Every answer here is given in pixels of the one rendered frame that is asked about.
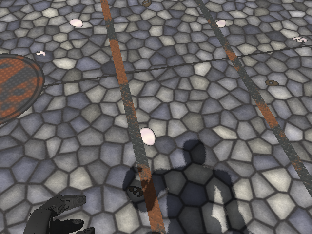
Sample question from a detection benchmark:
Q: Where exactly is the left robot hand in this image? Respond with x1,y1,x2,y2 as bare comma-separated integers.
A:
22,194,96,234

